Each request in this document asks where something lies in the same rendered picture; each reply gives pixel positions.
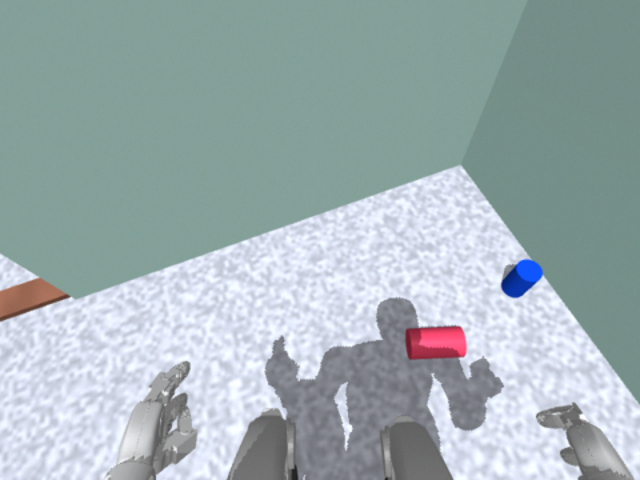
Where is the left robot arm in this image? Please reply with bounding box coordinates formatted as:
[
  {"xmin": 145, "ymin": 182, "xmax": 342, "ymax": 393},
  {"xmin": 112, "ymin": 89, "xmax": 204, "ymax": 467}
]
[{"xmin": 104, "ymin": 461, "xmax": 156, "ymax": 480}]

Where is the right robot hand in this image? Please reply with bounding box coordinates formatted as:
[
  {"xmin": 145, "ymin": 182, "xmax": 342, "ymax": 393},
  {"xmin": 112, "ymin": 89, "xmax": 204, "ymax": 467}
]
[{"xmin": 536, "ymin": 402, "xmax": 635, "ymax": 480}]

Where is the left robot hand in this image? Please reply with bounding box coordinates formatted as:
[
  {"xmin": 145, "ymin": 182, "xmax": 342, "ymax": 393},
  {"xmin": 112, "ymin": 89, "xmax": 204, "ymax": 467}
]
[{"xmin": 116, "ymin": 361, "xmax": 198, "ymax": 475}]

